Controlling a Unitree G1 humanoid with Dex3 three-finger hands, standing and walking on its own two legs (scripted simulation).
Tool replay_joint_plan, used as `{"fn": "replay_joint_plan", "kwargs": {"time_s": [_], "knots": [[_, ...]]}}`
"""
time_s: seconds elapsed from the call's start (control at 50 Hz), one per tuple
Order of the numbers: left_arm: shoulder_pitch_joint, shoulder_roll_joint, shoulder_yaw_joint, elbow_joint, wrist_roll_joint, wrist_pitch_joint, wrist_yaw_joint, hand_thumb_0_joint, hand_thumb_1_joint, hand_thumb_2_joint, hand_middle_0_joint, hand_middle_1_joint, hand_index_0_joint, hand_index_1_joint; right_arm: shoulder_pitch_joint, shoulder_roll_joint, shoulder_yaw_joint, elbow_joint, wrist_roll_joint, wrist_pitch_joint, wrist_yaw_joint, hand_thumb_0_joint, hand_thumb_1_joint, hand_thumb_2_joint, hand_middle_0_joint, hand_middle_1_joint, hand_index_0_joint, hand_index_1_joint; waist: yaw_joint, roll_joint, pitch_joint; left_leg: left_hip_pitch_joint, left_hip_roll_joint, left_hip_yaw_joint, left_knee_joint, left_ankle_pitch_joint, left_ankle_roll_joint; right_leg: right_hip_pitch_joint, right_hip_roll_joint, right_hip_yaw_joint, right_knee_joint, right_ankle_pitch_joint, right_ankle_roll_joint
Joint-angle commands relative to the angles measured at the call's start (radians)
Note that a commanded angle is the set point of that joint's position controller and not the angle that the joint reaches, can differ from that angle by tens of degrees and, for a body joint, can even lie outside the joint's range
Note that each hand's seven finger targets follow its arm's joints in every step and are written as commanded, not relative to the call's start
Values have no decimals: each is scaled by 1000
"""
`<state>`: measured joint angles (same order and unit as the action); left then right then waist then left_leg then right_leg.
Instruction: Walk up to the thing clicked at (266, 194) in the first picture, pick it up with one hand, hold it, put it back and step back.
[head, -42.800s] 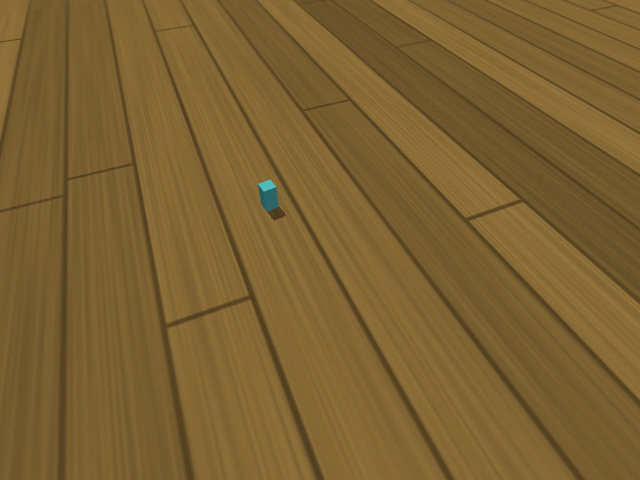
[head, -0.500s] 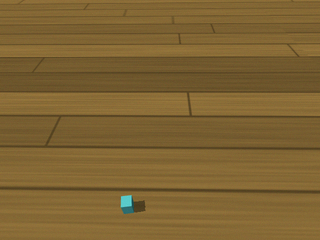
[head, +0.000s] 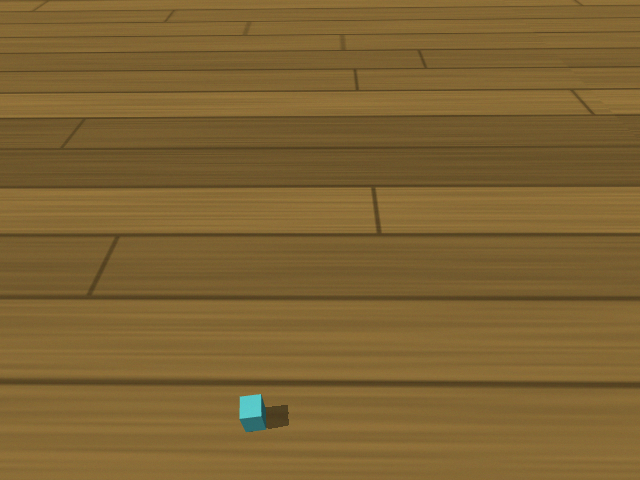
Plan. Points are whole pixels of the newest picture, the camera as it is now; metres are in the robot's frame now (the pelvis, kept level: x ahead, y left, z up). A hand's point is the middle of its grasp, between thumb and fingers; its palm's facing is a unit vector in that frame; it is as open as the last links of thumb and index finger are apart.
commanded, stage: stand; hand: left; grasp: from above
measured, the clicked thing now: (253, 413) +0.44 +0.22 -0.72
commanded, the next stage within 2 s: step back in 0.30 s
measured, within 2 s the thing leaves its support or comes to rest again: neither
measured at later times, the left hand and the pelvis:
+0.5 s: hand out of the picture +0.08 +0.27 -0.17, palm faces -0.02 -0.93 -0.37, open 7.4 cm; pelvis -0.03 +0.01 -0.01, yaw +0 degrees
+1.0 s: hand out of the picture -0.05 +0.27 -0.17, palm faces -0.11 -0.92 -0.39, open 7.4 cm; pelvis -0.14 +0.01 -0.03, yaw -5 degrees
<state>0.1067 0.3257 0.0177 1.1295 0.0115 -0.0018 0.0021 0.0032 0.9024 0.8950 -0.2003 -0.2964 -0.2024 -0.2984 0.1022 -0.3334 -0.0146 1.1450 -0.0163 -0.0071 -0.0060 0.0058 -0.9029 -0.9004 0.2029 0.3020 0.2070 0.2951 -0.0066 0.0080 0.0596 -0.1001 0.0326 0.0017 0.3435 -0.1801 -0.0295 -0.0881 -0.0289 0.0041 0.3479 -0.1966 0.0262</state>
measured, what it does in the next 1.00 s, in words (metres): walks backwards: right foot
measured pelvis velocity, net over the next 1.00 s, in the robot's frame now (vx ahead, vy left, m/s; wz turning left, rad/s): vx -0.14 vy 0.01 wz -0.09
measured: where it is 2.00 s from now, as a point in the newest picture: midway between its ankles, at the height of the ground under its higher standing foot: outside the picture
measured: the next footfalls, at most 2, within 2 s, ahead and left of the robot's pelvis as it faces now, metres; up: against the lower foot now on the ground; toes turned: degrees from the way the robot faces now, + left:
right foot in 0.92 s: -0.12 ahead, -0.11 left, +0.00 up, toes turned -2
left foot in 1.24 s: -0.18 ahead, +0.12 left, +0.00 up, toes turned -3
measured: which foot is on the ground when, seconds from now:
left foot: down 0.00-0.94, up 0.96-1.00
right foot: down 0.00-0.58, up 0.60-0.90, down 0.92-1.00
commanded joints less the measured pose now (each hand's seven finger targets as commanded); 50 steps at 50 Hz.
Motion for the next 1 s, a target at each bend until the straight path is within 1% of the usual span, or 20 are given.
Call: {"fn": "replay_joint_plan", "kwargs": {"time_s": [0.0,0.26,0.28,0.34,0.42,0.46,0.5,0.52,0.54,0.56,0.58,0.6,0.66,0.76,0.82,0.88,0.9,0.92,0.94,0.98], "knots": [[-37,203,39,-53,3,-19,12,0,900,900,-200,-300,-200,-300,-27,-205,-36,-56,0,-18,-8,0,-900,-900,200,300,200,300,4,-6,-32,-6,95,-69,-75,44,39,-48,-89,69,-77,49,-38],[-35,215,36,-66,2,-29,12,0,900,900,-200,-300,-200,-300,-27,-201,-37,-64,0,-18,-2,0,-900,-900,200,300,200,300,1,-22,-67,15,95,-63,-59,96,37,-42,-94,74,-73,103,-41],[-33,300,77,-90,-20,-16,14,0,900,900,-200,-300,-200,-300,-63,-268,-56,-90,11,-1,2,0,-900,-900,200,300,200,300,4,-21,25,-46,79,-73,52,249,60,-121,-85,102,13,316,-51],[-14,286,84,-133,-23,-8,21,0,900,900,-200,-300,-200,-300,-20,-241,-58,-121,27,13,2,0,-900,-900,200,300,200,300,-8,-33,-99,-38,64,-42,154,297,73,-76,-101,98,70,406,-94],[-59,313,94,-201,-11,10,19,0,900,900,-200,-300,-200,-300,7,-224,-66,-161,25,35,3,0,-900,-900,200,300,200,300,-12,-116,-138,-67,-10,0,311,131,65,-142,-182,179,65,368,-179],[-92,325,96,-240,0,20,20,0,900,900,-200,-300,-200,-300,31,-230,-77,-179,18,43,8,0,-900,-900,200,300,200,300,-18,-176,-140,-59,-47,-1,416,-61,72,-216,-229,218,70,333,-221],[-141,326,97,-277,7,29,18,0,900,900,-200,-300,-200,-300,93,-232,-87,-185,15,46,15,0,-900,-900,200,300,200,300,-46,-193,-132,-41,-39,-29,435,-109,90,-293,-228,193,127,241,-218],[-150,311,93,-284,6,34,18,0,900,900,-200,-300,-200,-300,114,-235,-91,-185,12,42,15,0,-900,-900,200,300,200,300,-54,-164,-118,-56,-8,-51,372,2,105,-296,-186,163,200,187,-193],[-129,276,86,-296,-1,40,19,0,900,900,-200,-300,-200,-300,101,-284,-99,-202,6,35,14,0,-900,-900,200,300,200,300,-51,-10,-92,-99,105,-165,190,186,147,-309,-63,91,357,60,-132],[-102,224,77,-299,-8,45,26,0,900,900,-200,-300,-200,-300,77,-355,-112,-216,-2,26,14,0,-900,-900,200,300,200,300,-39,177,-70,-120,263,-374,22,365,216,-348,115,31,551,-180,-72],[-77,227,89,-290,2,50,35,0,900,900,-200,-300,-200,-300,58,-404,-123,-239,-9,17,11,0,-900,-900,200,300,200,300,-41,228,-109,-141,346,-520,-12,384,300,-345,152,142,729,-445,-66],[-66,245,90,-279,1,53,38,0,900,900,-200,-300,-200,-300,49,-387,-125,-250,-14,13,5,0,-900,-900,200,300,200,300,-33,170,-102,-178,353,-505,-20,340,318,-349,143,205,851,-441,-68],[37,252,91,-259,-13,52,32,0,900,900,-200,-300,-200,-300,-41,-319,-108,-302,-17,8,-15,0,-900,-900,200,300,200,300,30,152,-90,-142,248,-287,74,329,260,-394,115,192,931,-329,-56],[27,244,105,-310,4,45,15,0,900,900,-200,-300,-200,-300,44,-306,-107,-322,-18,8,-22,0,-900,-900,200,300,200,300,-16,122,-124,14,258,-256,114,311,288,-382,74,126,678,-358,-1],[67,229,110,-303,6,36,8,0,900,900,-200,-300,-200,-300,35,-318,-104,-334,-18,17,-19,0,-900,-900,200,300,200,300,-13,160,-141,-13,238,-227,138,255,257,-275,50,58,411,-304,-10],[207,235,123,-244,20,26,5,0,900,900,-200,-300,-200,-300,1,-321,-95,-342,-2,35,-14,0,-900,-900,200,300,200,300,33,154,-148,-214,202,-197,186,107,176,-39,64,8,114,-92,-54],[202,277,135,-259,33,21,6,0,900,900,-200,-300,-200,-300,21,-284,-86,-341,3,38,-10,0,-900,-900,200,300,200,300,29,29,-122,-342,126,-150,269,-55,113,-12,-21,177,51,-144,-91],[158,375,159,-296,30,21,2,0,900,900,-200,-300,-200,-300,-22,-228,-76,-367,12,33,-11,0,-900,-900,200,300,200,300,44,-228,-52,-472,-86,-45,456,-313,42,-109,-240,482,-59,-160,-208],[64,435,164,-343,36,20,5,0,900,900,-200,-300,-200,-300,-46,-258,-94,-353,4,36,-26,0,-900,-900,200,300,200,300,62,-284,-12,-376,-107,-96,714,-437,19,-330,-387,597,-93,-115,-344],[-51,324,137,-376,17,11,14,0,900,900,-200,-300,-200,-300,39,-262,-94,-312,17,39,-21,0,-900,-900,200,300,200,300,-17,-101,20,-343,-148,-188,860,-315,28,-331,-241,344,-4,128,-265]]}}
